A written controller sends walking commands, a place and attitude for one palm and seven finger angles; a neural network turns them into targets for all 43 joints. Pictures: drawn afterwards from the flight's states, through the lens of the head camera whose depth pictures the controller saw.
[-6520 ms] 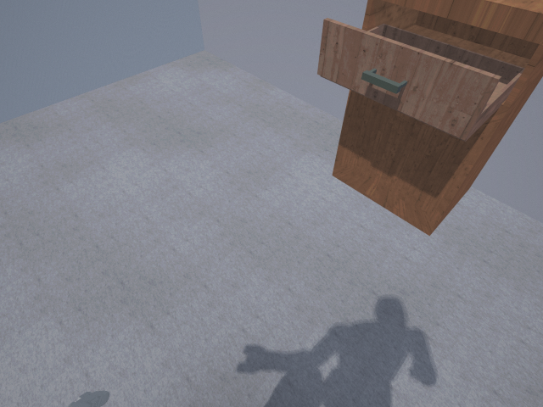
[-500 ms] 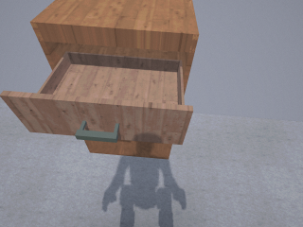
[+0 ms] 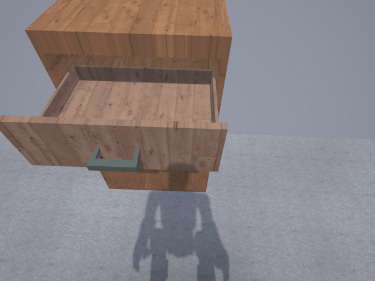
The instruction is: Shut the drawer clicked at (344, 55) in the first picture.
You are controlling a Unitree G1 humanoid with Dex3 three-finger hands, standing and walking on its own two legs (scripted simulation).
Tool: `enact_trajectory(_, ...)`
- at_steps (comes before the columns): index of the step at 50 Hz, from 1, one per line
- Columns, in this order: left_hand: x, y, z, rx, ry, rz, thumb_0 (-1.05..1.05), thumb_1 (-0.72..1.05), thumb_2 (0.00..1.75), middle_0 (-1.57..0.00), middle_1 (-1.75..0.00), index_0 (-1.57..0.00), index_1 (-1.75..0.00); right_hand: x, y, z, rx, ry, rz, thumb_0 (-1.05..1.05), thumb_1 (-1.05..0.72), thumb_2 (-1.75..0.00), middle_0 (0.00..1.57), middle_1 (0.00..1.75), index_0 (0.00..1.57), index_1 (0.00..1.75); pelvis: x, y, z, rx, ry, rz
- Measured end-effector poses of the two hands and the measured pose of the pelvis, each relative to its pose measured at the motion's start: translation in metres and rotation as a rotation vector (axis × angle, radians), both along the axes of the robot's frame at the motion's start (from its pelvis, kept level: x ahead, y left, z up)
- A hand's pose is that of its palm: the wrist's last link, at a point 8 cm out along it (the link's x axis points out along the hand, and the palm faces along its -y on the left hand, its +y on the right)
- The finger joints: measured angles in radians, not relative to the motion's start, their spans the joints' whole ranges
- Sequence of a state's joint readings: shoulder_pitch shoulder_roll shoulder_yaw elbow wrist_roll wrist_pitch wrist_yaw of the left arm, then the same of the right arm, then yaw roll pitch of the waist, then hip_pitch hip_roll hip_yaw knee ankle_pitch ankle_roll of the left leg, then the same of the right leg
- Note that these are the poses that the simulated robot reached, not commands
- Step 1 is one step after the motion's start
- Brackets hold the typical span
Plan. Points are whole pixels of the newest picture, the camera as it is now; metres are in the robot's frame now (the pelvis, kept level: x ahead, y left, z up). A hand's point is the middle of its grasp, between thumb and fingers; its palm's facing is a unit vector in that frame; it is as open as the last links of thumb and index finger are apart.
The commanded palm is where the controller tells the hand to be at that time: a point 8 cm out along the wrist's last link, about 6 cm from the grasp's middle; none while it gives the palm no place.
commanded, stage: look again from close up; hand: left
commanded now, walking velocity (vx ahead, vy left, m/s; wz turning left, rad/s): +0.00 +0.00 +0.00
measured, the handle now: (115, 158) +0.39 +0.20 +0.01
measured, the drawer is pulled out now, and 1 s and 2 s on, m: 0.29 0.29 0.29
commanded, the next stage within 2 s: shuffle to correct the standing spot in 0.42 s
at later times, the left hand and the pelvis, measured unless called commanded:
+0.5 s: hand out of the picture +0.02 +0.21 -0.18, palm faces +0.00 -0.98 -0.18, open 7.3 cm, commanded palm none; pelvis +0.00 +0.03 +0.00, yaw +0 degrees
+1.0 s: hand out of the picture +0.02 +0.19 -0.19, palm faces +0.02 -0.98 -0.17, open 7.3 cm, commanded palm none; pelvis +0.06 +0.02 -0.02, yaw +0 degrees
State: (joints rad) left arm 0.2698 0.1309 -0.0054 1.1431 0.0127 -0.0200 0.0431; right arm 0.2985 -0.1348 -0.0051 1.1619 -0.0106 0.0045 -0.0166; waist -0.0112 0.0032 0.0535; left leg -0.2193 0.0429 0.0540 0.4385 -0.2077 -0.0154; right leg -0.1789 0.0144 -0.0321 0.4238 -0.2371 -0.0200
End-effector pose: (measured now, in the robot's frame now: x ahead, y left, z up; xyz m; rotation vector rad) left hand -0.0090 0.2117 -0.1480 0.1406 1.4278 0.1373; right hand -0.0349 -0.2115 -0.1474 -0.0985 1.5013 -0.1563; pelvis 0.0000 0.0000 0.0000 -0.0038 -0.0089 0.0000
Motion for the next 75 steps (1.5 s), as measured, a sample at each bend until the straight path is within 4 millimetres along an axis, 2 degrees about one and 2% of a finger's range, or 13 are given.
enact_trajectory(9,0.011,0.021,-0.001,0.025,-0.068,-0.023,0.01,0.92,0.90,-0.20,-0.30,-0.20,-0.30,0.022,0.014,-0.007,0.009,-0.121,0.012,0.00,-0.91,-0.90,0.20,0.29,0.19,0.30,-0.003,0.013,-0.006,0.002,-0.019,0.009)
enact_trajectory(18,0.026,0.039,-0.001,0.025,-0.128,-0.023,0.01,0.92,0.90,-0.20,-0.30,-0.20,-0.30,0.042,0.013,0.002,-0.032,-0.167,0.049,0.01,-0.92,-0.90,0.20,0.30,0.20,0.30,-0.003,0.025,-0.005,0.003,-0.018,0.010)
enact_trajectory(30,0.020,0.047,-0.007,-0.008,-0.086,-0.027,0.00,0.91,0.90,-0.20,-0.30,-0.20,-0.30,0.063,0.019,0.011,-0.059,-0.187,0.075,0.00,-0.91,-0.90,0.20,0.30,0.19,0.30,0.002,0.037,-0.003,0.000,-0.013,0.006)
enact_trajectory(37,0.011,0.048,-0.009,-0.016,-0.022,-0.017,0.00,0.91,0.90,-0.20,-0.30,-0.20,-0.30,0.066,0.022,0.007,-0.046,-0.146,0.061,0.00,-0.91,-0.90,0.20,0.30,0.20,0.30,0.019,0.038,-0.005,0.009,-0.004,0.002)
enact_trajectory(43,0.013,0.041,-0.010,-0.008,0.026,-0.001,0.00,0.91,0.90,-0.20,-0.30,-0.20,-0.30,0.071,0.020,0.000,-0.035,-0.117,0.040,0.00,-0.91,-0.90,0.20,0.30,0.20,0.30,0.040,0.031,-0.009,0.009,0.000,-0.003)
enact_trajectory(51,0.034,0.026,-0.016,-0.009,0.026,0.014,0.00,0.91,0.90,-0.20,-0.30,-0.20,-0.30,0.091,0.010,-0.009,-0.041,-0.107,0.029,0.00,-0.91,-0.90,0.20,0.30,0.20,0.30,0.061,0.019,-0.016,-0.002,-0.001,-0.001)
enact_trajectory(56,0.052,0.018,-0.015,-0.026,0.003,0.016,0.00,0.91,0.90,-0.20,-0.30,-0.20,-0.30,0.110,0.006,-0.001,-0.067,-0.123,0.034,0.01,-0.92,-0.90,0.20,0.30,0.20,0.30,0.066,0.020,-0.010,-0.003,-0.004,0.001)
enact_trajectory(58,0.061,0.018,-0.012,-0.027,-0.017,0.014,0.01,0.92,0.90,-0.20,-0.30,-0.20,-0.30,0.116,0.005,0.004,-0.075,-0.138,0.037,0.01,-0.92,-0.90,0.20,0.30,0.19,0.30,0.066,0.021,-0.007,-0.005,-0.003,0.004)
enact_trajectory(65,0.076,0.039,-0.006,0.018,-0.068,-0.006,0.02,0.93,0.90,-0.20,-0.30,-0.20,-0.30,0.128,0.008,0.009,-0.074,-0.188,0.050,0.00,-0.91,-0.90,0.20,0.29,0.19,0.30,0.059,0.024,-0.003,0.010,0.010,-0.010)
enact_trajectory(70,0.080,0.052,-0.001,0.058,-0.114,-0.043,0.01,0.92,0.90,-0.20,-0.30,-0.20,-0.30,0.126,0.010,0.006,-0.061,-0.244,0.060,0.00,-0.91,-0.90,0.20,0.30,0.20,0.30,0.044,0.030,-0.007,-0.006,0.020,-0.010)
enact_trajectory(75,0.078,0.063,0.003,0.091,-0.156,-0.048,0.01,0.92,0.90,-0.20,-0.30,-0.20,-0.30,0.113,0.014,-0.002,-0.044,-0.273,0.066,0.00,-0.91,-0.90,0.20,0.30,0.20,0.30,0.029,0.032,-0.012,-0.001,-0.006,-0.008)
